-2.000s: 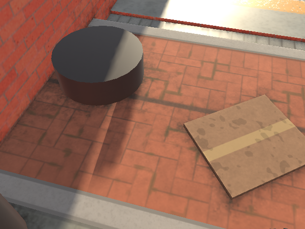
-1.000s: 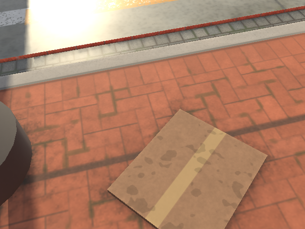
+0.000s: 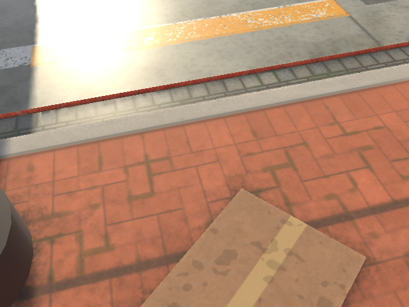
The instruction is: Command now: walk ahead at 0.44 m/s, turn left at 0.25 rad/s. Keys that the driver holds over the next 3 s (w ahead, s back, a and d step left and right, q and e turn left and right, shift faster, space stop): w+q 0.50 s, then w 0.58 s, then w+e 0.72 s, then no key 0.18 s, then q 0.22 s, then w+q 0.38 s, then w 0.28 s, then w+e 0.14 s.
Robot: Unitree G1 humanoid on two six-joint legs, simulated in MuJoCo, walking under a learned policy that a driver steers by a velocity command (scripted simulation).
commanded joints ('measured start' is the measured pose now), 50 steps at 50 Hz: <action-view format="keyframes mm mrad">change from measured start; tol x32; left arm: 1 76 92 9 -16 0 -26 8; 34 -504 84 -11 -451 12 42 -50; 40 51 333 78 -339 40 3 -13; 50 -127 153 45 -277 -8 -14 -30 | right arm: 1 -54 -27 -6 -50 4 4 5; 50 92 -44 -4 -210 -2 6 1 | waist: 1 -5 -85 132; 35 -97 43 52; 40 110 -226 -346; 50 -43 -115 20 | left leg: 1 -258 19 -14 46 90 -16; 13 275 -129 184 -409 70 130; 16 819 327 -674 -696 -106 356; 24 217 130 -253 -838 178 256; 38 540 134 -129 -527 920 100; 41 -67 -121 -76 239 -234 30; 50 -18 61 -4 -65 49 -28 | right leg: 1 62 -263 160 -168 211 -76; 12 117 -286 -100 223 1175 -28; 14 -79 -265 -110 632 962 -20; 16 -653 -23 4 1293 -247 17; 17 -747 -71 93 1312 -140 6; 38 -291 -12 -53 302 27 -23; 41 251 -468 865 -31 -280 -226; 50 -207 -242 161 -158 106 -141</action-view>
